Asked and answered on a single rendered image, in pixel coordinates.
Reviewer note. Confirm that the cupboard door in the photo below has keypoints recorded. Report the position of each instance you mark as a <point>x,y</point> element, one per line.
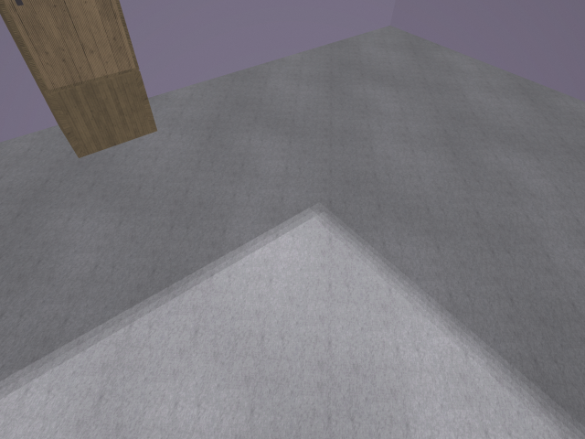
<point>73,40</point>

